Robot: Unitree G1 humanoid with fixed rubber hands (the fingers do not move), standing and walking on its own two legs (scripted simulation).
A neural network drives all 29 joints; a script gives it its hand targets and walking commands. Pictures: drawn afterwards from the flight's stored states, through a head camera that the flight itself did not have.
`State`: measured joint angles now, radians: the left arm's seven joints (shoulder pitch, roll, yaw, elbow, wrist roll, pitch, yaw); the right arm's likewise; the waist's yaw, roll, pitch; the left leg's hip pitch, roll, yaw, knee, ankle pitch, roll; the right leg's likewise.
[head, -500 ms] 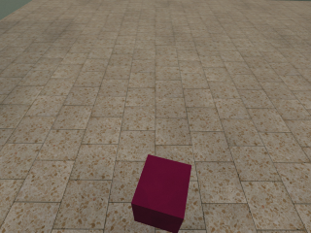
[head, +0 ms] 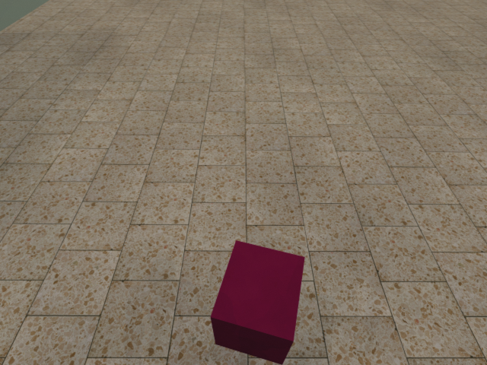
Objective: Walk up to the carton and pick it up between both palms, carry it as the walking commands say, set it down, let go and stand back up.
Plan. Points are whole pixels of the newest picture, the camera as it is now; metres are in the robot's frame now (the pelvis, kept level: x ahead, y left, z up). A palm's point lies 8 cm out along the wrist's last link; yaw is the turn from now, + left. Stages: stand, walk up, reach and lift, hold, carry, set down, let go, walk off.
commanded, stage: walk up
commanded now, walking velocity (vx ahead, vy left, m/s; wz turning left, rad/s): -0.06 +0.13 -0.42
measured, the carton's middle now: (258, 301) +0.46 -0.07 -0.63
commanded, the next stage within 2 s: none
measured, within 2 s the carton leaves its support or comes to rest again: neither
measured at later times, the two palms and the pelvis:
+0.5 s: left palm out of the picture +0.11 +0.27 -0.14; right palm out of the picture -0.06 -0.22 -0.11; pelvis -0.02 +0.03 +0.00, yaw -10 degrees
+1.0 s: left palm out of the picture +0.09 +0.19 -0.13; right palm out of the picture -0.05 -0.26 -0.14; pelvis -0.02 -0.02 +0.00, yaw -11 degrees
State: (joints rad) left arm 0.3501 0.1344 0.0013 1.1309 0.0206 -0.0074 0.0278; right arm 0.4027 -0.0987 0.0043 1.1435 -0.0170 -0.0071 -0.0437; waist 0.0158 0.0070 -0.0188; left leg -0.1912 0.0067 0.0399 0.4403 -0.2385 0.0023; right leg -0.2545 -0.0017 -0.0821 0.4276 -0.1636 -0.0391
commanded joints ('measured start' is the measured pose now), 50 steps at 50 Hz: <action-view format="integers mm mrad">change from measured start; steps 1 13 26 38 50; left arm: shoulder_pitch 42 -79 -199 -136 -100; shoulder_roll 229 59 123 184 148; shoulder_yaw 77 78 76 23 26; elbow -97 -194 -239 -211 -179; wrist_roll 35 -6 -12 -18 -35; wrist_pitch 5 54 84 -18 10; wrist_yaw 20 5 -33 -5 -5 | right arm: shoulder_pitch -11 0 18 -5 -61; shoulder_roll -177 -334 -296 -143 -104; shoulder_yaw -55 -95 -100 -65 -41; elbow -81 -234 -217 -200 -158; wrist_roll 9 -11 -27 2 -2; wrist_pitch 30 -2 -27 44 13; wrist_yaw -23 -30 -8 31 24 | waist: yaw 47 -31 -64 -51 -23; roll -141 187 254 -282 43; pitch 139 34 75 31 122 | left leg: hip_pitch -314 28 53 -141 -4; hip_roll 0 499 299 39 119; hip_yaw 8 -534 -124 -54 -102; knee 336 -268 -126 312 -144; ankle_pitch -188 -122 341 -190 58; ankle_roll -32 65 94 1 27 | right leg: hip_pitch -7 -426 -255 119 43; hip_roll -417 93 0 -227 -82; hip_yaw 591 186 86 257 149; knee -203 478 380 -140 -87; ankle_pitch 78 -371 -223 421 11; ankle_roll -158 51 151 -13 38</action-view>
